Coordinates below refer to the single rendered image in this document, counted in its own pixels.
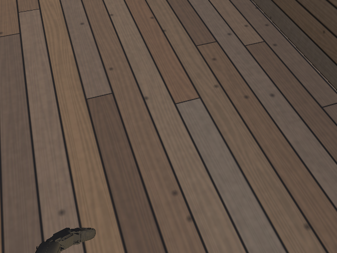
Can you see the left robot hand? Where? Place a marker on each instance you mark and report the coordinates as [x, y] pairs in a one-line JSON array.
[[66, 238]]

